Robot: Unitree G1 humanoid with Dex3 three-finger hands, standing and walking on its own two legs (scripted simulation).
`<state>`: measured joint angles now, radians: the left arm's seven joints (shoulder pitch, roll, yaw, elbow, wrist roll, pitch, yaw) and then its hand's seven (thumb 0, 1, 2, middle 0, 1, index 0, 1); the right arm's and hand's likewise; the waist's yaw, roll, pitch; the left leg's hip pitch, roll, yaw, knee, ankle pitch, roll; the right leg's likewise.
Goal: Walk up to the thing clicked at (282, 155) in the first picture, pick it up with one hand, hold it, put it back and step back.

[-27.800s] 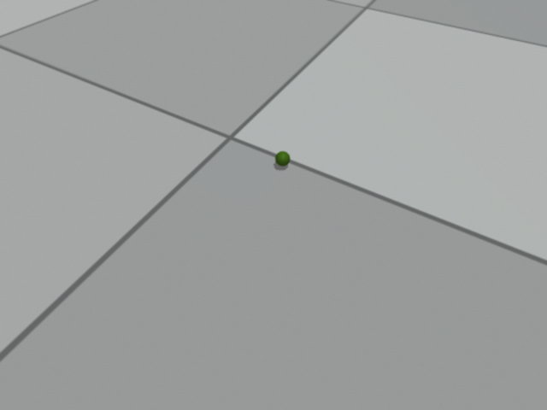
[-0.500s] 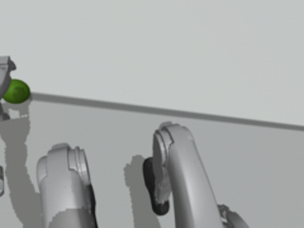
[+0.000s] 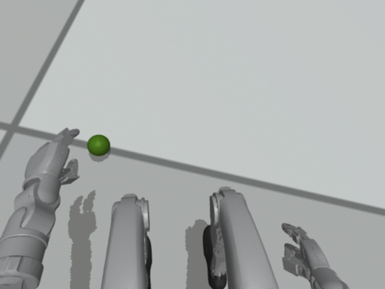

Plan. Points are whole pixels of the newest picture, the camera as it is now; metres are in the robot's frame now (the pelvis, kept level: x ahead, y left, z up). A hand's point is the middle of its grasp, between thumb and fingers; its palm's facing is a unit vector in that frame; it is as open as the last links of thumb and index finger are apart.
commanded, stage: home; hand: left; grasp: from above
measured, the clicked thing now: (98, 145) +0.54 +0.28 -0.44
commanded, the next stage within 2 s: none
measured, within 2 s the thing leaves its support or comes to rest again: neither
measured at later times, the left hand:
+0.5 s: hand (41, 214) +0.26 +0.20 +0.10, palm faces +0.06 -0.95 -0.29, open 7.4 cm
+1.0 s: hand out of the picture +0.23 +0.19 +0.19, palm faces +0.14 -0.97 -0.19, open 7.4 cm
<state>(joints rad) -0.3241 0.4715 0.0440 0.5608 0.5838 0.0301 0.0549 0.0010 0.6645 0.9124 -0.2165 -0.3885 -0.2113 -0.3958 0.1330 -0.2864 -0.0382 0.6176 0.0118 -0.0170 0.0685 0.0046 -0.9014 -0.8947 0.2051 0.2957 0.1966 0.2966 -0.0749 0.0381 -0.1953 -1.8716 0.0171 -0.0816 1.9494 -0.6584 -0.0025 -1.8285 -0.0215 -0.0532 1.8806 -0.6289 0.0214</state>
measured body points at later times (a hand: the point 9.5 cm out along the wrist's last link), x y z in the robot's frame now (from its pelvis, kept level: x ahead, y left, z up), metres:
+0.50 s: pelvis +0.05 -0.01 +0.18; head +0.13 +0.01 +0.62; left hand +0.25 +0.24 +0.12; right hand +0.23 -0.23 +0.09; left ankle +0.08 +0.12 -0.44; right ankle +0.09 -0.13 -0.44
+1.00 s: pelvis +0.08 +0.00 +0.24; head +0.10 +0.00 +0.69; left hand +0.22 +0.24 +0.21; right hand +0.27 -0.23 +0.19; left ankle +0.08 +0.12 -0.44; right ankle +0.09 -0.13 -0.44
